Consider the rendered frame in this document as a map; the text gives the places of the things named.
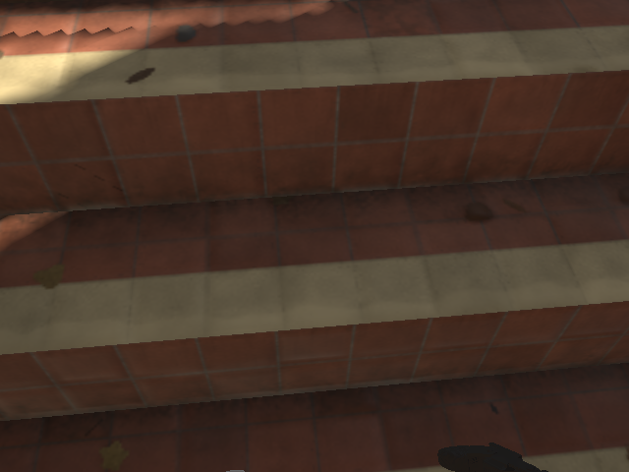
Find robot right hand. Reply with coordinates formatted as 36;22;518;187
437;442;548;472

